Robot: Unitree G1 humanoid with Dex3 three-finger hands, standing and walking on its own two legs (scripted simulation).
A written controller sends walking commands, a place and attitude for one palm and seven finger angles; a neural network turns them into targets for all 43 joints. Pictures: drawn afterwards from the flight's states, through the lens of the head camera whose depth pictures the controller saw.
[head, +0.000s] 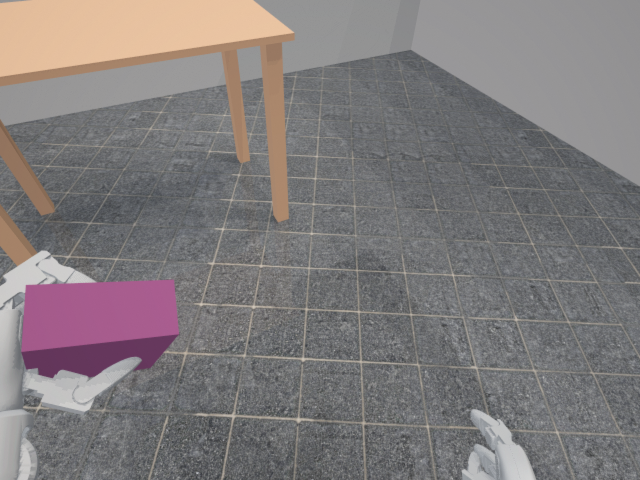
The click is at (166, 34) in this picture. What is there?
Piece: table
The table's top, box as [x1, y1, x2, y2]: [0, 0, 294, 85]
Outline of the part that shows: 0,85 293,40 294,33 253,0 28,0 0,3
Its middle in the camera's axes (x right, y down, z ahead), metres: -0.70 -0.67 +1.21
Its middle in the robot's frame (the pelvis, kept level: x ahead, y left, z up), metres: +1.32 +0.78 +0.03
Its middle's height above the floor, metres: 0.80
